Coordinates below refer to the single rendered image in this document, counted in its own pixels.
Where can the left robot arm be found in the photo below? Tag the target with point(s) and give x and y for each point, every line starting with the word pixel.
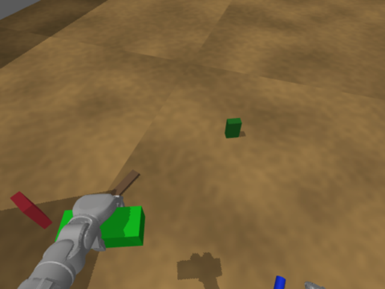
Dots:
pixel 64 259

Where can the left robot hand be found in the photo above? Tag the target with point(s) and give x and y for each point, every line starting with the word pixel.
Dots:
pixel 101 207

